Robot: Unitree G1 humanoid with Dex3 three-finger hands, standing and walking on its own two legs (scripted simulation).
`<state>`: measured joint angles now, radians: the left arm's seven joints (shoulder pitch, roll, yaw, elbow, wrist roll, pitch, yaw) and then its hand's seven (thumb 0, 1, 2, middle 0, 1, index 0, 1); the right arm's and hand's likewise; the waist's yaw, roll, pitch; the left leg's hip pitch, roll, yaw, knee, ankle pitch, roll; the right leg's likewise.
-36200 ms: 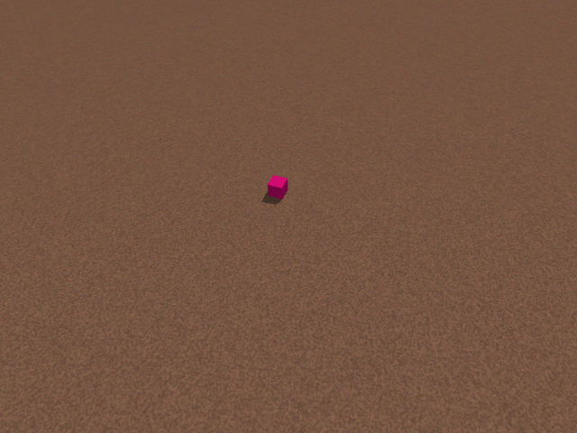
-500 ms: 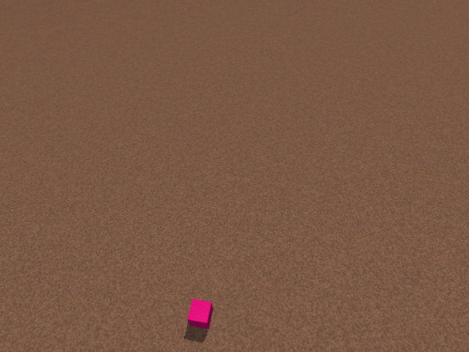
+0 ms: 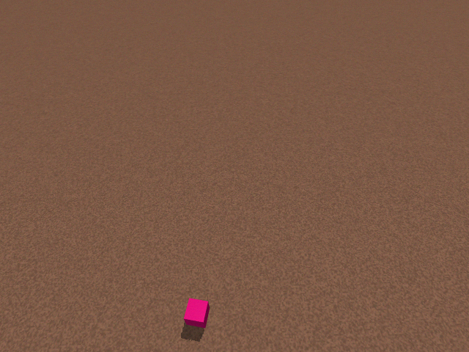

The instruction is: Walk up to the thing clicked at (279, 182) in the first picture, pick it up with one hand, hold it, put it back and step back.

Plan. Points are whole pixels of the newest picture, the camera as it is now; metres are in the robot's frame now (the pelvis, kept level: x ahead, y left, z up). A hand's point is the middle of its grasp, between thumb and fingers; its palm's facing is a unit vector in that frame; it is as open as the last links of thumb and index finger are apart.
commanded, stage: stand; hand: left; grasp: from above
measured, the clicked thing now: (197, 313) +0.42 +0.20 -0.74
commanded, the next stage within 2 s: step back in 1.22 s
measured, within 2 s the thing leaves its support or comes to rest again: neither
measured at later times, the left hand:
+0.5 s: hand out of the picture +0.06 +0.24 -0.16, palm faces +0.02 -0.94 -0.33, open 7.4 cm
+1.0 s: hand out of the picture +0.07 +0.24 -0.16, palm faces +0.02 -0.94 -0.33, open 7.4 cm
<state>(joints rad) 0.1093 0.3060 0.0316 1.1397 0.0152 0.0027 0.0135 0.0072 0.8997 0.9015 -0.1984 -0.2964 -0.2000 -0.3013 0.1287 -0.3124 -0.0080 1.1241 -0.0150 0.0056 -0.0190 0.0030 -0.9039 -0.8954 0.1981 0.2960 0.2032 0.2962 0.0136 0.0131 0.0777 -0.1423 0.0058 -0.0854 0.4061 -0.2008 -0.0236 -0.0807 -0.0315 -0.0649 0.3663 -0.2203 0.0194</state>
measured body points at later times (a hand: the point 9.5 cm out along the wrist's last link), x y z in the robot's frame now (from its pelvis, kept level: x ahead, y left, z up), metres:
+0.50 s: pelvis +0.00 +0.00 +0.00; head +0.02 +0.00 +0.45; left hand +0.06 +0.29 -0.14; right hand +0.08 -0.29 -0.14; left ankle +0.02 +0.14 -0.74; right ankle -0.01 -0.13 -0.74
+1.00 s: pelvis +0.01 -0.01 +0.00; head +0.02 -0.01 +0.45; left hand +0.07 +0.29 -0.13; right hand +0.08 -0.30 -0.14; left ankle +0.02 +0.14 -0.74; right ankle -0.01 -0.13 -0.74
